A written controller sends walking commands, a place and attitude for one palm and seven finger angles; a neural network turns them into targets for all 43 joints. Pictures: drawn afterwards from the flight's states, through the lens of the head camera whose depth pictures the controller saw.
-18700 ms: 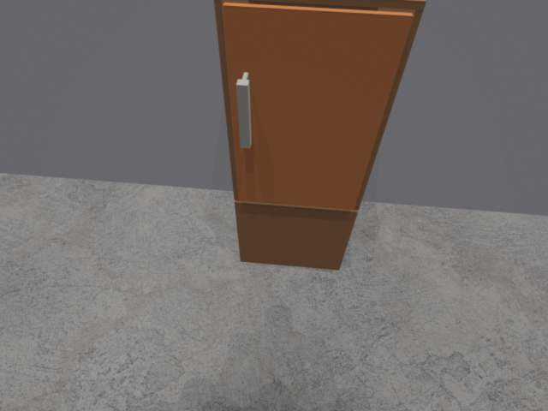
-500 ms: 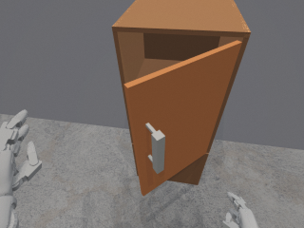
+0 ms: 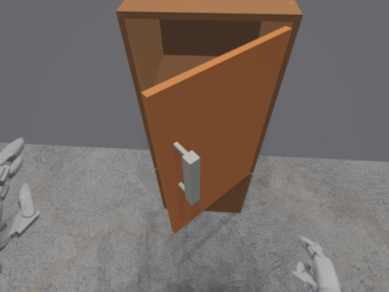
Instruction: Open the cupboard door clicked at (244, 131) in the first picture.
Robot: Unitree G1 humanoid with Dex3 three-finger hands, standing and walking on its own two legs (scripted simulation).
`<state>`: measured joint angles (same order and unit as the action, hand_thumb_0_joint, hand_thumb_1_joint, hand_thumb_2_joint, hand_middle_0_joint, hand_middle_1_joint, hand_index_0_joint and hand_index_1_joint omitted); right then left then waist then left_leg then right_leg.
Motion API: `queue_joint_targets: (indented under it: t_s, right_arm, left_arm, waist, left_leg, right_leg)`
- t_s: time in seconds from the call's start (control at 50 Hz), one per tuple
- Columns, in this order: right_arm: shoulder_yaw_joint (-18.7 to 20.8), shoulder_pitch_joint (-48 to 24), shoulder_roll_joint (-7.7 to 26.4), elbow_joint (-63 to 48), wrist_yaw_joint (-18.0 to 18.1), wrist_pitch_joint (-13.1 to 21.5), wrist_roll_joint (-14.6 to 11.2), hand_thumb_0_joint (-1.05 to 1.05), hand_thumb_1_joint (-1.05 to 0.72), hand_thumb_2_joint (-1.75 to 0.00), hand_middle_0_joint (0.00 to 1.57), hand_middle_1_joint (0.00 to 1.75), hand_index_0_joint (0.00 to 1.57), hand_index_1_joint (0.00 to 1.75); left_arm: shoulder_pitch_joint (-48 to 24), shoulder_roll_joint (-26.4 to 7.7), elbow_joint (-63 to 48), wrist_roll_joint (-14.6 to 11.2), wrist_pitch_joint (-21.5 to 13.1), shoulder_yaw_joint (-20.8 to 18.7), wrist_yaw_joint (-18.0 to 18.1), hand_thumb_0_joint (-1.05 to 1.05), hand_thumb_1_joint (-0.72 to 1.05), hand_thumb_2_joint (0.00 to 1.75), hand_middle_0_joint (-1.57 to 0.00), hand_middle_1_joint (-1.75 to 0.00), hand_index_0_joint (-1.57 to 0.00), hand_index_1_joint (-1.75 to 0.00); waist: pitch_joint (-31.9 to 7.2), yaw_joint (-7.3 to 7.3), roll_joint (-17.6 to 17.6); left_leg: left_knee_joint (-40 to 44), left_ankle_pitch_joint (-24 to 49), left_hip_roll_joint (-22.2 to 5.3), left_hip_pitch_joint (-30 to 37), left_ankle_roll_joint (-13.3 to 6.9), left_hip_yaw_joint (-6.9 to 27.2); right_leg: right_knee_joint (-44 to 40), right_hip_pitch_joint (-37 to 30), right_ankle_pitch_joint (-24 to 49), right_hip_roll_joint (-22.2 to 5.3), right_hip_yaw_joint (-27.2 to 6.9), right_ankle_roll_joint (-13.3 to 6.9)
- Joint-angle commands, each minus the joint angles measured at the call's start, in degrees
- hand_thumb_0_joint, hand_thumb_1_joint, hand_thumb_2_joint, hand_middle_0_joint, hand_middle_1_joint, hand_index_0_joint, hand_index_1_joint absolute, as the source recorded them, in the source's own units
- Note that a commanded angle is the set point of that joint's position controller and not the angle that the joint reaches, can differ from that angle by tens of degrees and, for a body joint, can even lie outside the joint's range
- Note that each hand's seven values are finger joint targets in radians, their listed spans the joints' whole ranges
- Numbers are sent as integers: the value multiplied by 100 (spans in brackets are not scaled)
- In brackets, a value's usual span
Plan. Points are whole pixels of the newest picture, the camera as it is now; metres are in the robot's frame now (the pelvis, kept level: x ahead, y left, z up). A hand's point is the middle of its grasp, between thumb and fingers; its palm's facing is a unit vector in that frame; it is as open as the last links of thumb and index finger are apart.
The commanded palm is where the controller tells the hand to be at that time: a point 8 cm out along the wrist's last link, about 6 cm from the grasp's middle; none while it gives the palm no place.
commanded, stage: step back with the hand held close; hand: left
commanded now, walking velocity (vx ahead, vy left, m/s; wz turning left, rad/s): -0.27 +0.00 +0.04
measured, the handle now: (185, 174) +0.37 +0.05 +0.02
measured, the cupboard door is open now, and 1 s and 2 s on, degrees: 44 44 44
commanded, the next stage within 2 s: stop stepping back and stand still in 1.18 s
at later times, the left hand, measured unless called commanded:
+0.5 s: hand out of the picture +0.13 +0.28 +0.16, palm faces +0.49 -0.73 -0.47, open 7.5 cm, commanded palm +0.06 +0.32 +0.17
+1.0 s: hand out of the picture +0.07 +0.27 +0.16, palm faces +0.46 -0.75 -0.48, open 7.5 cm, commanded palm -0.01 +0.32 +0.17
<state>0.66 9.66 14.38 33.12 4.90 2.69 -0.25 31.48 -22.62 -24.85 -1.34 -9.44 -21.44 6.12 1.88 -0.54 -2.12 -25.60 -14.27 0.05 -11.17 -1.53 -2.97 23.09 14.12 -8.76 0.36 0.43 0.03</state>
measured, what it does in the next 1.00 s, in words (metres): shifts its weight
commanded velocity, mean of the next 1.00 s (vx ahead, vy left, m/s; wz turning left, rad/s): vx -0.34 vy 0.00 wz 0.01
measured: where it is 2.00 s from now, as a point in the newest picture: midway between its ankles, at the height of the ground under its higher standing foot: outside the picture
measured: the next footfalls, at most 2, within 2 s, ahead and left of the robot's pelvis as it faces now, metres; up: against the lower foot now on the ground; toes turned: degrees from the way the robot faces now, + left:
right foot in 1.26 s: -0.24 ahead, -0.15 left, +0.00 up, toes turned +2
left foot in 1.40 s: -0.11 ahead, +0.07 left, +0.00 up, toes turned -1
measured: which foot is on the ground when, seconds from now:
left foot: down 0.00-1.00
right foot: down 0.00-0.98, up 1.00-1.00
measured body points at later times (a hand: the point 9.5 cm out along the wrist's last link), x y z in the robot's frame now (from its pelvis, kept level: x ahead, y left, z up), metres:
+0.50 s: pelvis -0.07 +0.01 -0.03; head -0.06 +0.03 +0.42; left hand +0.10 +0.32 +0.18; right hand +0.10 -0.22 -0.10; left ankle -0.01 +0.10 -0.74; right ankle +0.04 -0.12 -0.74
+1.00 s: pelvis -0.13 +0.01 -0.03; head -0.09 +0.04 +0.42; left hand +0.04 +0.31 +0.18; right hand +0.07 -0.23 -0.09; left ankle -0.01 +0.10 -0.74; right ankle +0.01 -0.12 -0.74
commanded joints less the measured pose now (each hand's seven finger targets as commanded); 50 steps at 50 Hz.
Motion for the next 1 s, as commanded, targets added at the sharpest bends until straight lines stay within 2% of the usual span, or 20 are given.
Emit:
queue_joint_targets:
  t_s: [0.0, 0.06, 0.08, 0.12, 0.24, 0.38, 0.48, 0.54, 0.6, 0.68, 0.72, 0.74, 0.78, 0.82, 0.86, 0.88, 0.92, 0.94, 0.96, 0.98]
  right_arm:
    - [234, -546, 536, -996, 61, 270, -12, 0, -90, -90, 20, 30, 20, 30]
    - [252, -468, 579, -1030, 48, 292, -19, 0, -90, -90, 20, 30, 20, 30]
    - [257, -505, 607, -1033, 57, 308, -1, 0, -90, -90, 20, 30, 20, 30]
    - [252, -425, 630, -1070, 40, 361, -9, 0, -90, -90, 20, 30, 20, 30]
    - [269, -276, 684, -1109, 42, 518, 12, 0, -90, -90, 20, 30, 20, 30]
    - [262, -200, 676, -1013, 20, 699, 46, 0, -90, -90, 20, 30, 20, 30]
    - [260, -159, 641, -953, -16, 726, 48, 0, -90, -90, 20, 30, 20, 30]
    - [224, -134, 602, -912, -53, 730, 48, 0, -90, -90, 20, 30, 20, 30]
    - [239, -201, 619, -927, -39, 731, 40, 0, -90, -90, 20, 30, 20, 30]
    - [335, -302, 706, -980, -19, 777, 37, 0, -90, -90, 20, 30, 20, 30]
    - [352, -258, 673, -964, -35, 816, 47, 0, -90, -90, 20, 30, 20, 30]
    - [357, -206, 662, -940, -41, 822, 49, 0, -90, -90, 20, 30, 20, 30]
    - [377, -163, 620, -856, -39, 836, 61, 0, -90, -90, 20, 30, 20, 30]
    - [354, -163, 535, -783, -89, 790, 84, 0, -90, -90, 20, 30, 20, 30]
    - [323, -119, 424, -625, -143, 702, 80, 0, -90, -90, 20, 30, 20, 30]
    - [343, -156, 466, -588, -133, 668, 72, 0, -90, -90, 20, 30, 20, 30]
    - [335, -197, 507, -681, -84, 609, 50, 0, -90, -90, 20, 30, 20, 30]
    - [348, -272, 623, -789, -40, 620, 56, 0, -90, -90, 20, 30, 20, 30]
    - [368, -418, 697, -837, -1, 702, 118, 0, -90, -90, 20, 30, 20, 30]
    - [400, -464, 544, -794, 32, 799, 151, 0, -90, -90, 20, 30, 20, 30]
  left_arm:
    - [-6, -1147, -1354, -45, -378, -1021, 246, 0, 90, 90, -20, -30, -20, -30]
    - [-18, -1100, -1419, -19, -413, -989, 276, 0, 90, 90, -20, -30, -20, -30]
    - [-54, -1157, -1488, 1, -430, -1043, 285, 0, 90, 90, -20, -30, -20, -30]
    - [-60, -1043, -1484, 41, -462, -974, 295, 0, 90, 90, -20, -30, -20, -30]
    - [-355, -966, -1556, 205, -605, -1038, 360, 0, 90, 90, -20, -30, -20, -30]
    - [-761, -1029, -1764, 266, -725, -1117, 384, 0, 90, 90, -20, -30, -20, -30]
    - [-781, -1103, -1679, 224, -781, -1201, 381, 0, 90, 90, -20, -30, -20, -30]
    - [-623, -1102, -1804, 144, -828, -1207, 378, 0, 90, 90, -20, -30, -20, -30]
    - [-328, -1135, -1800, 145, -882, -1359, 390, 0, 90, 90, -20, -30, -20, -30]
    - [-267, -1139, -1645, 251, -939, -1531, 355, 0, 90, 90, -20, -30, -20, -30]
    - [-358, -1124, -1637, 239, -962, -1499, 324, 0, 90, 90, -20, -30, -20, -30]
    - [-400, -1100, -1686, 230, -971, -1467, 297, 0, 90, 90, -20, -30, -20, -30]
    - [-537, -1171, -1845, 198, -1008, -1405, 280, 0, 90, 90, -20, -30, -20, -30]
    - [-593, -1245, -1984, 123, -949, -1294, 301, 0, 90, 90, -20, -30, -20, -30]
    - [-501, -1332, -2038, 56, -932, -1270, 366, 0, 90, 90, -20, -30, -20, -30]
    - [-450, -1388, -2074, 44, -949, -1316, 401, 0, 90, 90, -20, -30, -20, -30]
    - [-219, -1319, -2095, 15, -959, -1337, 413, 0, 90, 90, -20, -30, -20, -30]
    - [-212, -1304, -2211, 30, -996, -1410, 409, 0, 90, 90, -20, -30, -20, -30]
    - [-175, -1201, -2228, 90, -1032, -1532, 416, 0, 90, 90, -20, -30, -20, -30]
    - [-317, -1418, -2266, 126, -1035, -1639, 436, 0, 90, 90, -20, -30, -20, -30]
  waist:
    - [-1044, -61, -117]
    - [-910, -34, 2]
    - [-841, -51, -154]
    - [-679, -23, -222]
    - [-375, 22, -275]
    - [-326, 51, -374]
    - [-211, 78, 155]
    - [-406, 96, 113]
    - [-603, 53, -282]
    - [-619, -8, -721]
    - [-443, 21, -262]
    - [-481, 45, -73]
    - [-521, 123, 325]
    - [-591, 134, 781]
    - [-871, 170, 1069]
    - [-895, 192, 884]
    - [-771, 197, 285]
    - [-668, 189, -635]
    - [-738, 108, -1829]
    - [-833, 112, -1783]
  left_leg:
    - [301, 1473, -377, -366, -20, 419]
    - [363, 833, -404, -769, -82, 492]
    - [440, 582, -412, -945, -114, 554]
    - [616, -338, -519, -1448, -211, 652]
    - [882, -2275, -727, -2937, -457, 980]
    - [696, -2621, -727, -3226, -473, 1059]
    - [92, -2591, -418, -3007, -338, 883]
    - [18, -2179, -320, -2629, -246, 893]
    - [501, -2302, -606, -3136, -375, 1125]
    - [1043, -3155, -1183, -4394, -695, 1494]
    - [672, -2782, -1083, -4243, -684, 1442]
    - [398, -2632, -894, -3948, -589, 1251]
    - [-417, -2403, -401, -3150, -323, 854]
    - [-1290, -1921, -51, -2071, -63, 642]
    - [-1794, -1157, 124, -952, 81, 468]
    - [-1693, -1044, 103, -707, 73, 538]
    - [-603, -1401, -229, -937, -122, 1003]
    - [363, -2056, -758, -1888, -365, 1590]
    - [1576, -3093, -1703, -3255, -768, 2519]
    - [2031, -2722, -2129, -3437, -968, 2937]
  right_leg:
    - [172, -806, 1771, -361, -408, -33]
    - [207, -775, 1261, -310, -452, -13]
    - [232, -796, 1074, -302, -463, -16]
    - [401, -876, 553, -244, -479, 9]
    - [1099, -1340, 1, -107, -481, 51]
    - [1433, -1190, -150, -107, -576, 18]
    - [770, -564, -809, -357, -994, -121]
    - [677, -270, -732, -433, -964, -170]
    - [1363, -921, -243, -210, -659, -49]
    - [2603, -2037, 123, 225, -395, 111]
    - [2450, -1731, 299, 181, -662, 32]
    - [2186, -1447, 434, 78, -864, -37]
    - [1165, -564, 432, -437, -1618, -257]
    - [109, 569, -490, -1057, -2259, -557]
    - [-295, 1257, -609, -1362, -2114, -699]
    - [-242, 1437, -531, -1305, -1928, -680]
    - [368, 1432, -1030, -683, -1255, -305]
    - [1364, 807, -1266, -163, -834, -77]
    - [3154, -441, -1143, 489, -219, 145]
    - [4555, -639, -1625, 646, -274, 148]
